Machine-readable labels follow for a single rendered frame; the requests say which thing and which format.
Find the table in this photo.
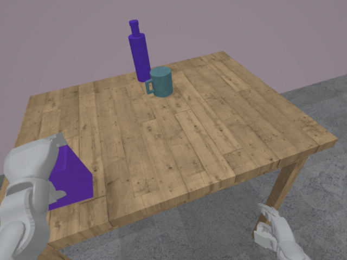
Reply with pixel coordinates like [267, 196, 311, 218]
[0, 51, 338, 260]

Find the left robot forearm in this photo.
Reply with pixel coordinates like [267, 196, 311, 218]
[0, 177, 50, 260]

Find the right robot forearm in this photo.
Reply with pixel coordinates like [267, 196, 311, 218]
[277, 240, 311, 260]

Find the robot right hand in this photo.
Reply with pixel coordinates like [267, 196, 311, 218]
[254, 203, 296, 254]

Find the sponge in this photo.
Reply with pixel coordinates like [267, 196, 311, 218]
[48, 145, 93, 211]

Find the robot left hand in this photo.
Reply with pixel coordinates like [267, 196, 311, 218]
[4, 132, 68, 204]

